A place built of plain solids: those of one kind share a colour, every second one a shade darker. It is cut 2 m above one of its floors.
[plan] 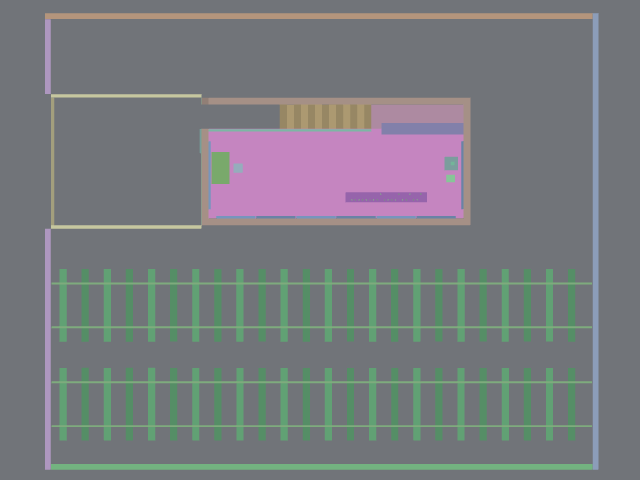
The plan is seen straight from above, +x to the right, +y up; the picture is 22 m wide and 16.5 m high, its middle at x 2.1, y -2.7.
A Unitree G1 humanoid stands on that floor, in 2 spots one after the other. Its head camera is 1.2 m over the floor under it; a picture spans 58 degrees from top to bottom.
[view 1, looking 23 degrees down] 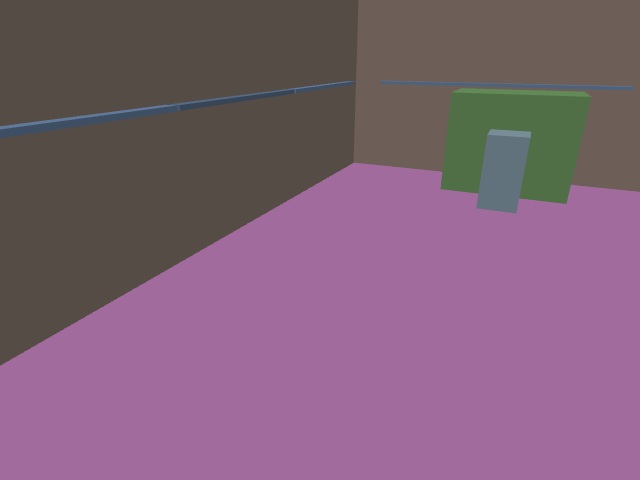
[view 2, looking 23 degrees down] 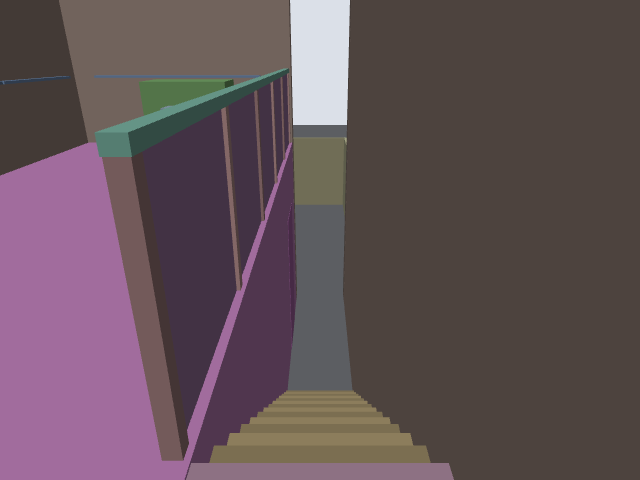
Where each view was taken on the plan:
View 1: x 3.21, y -0.11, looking -155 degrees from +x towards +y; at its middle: upper_front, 3.07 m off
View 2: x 4.86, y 1.54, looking -180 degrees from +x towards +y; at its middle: ground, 10.10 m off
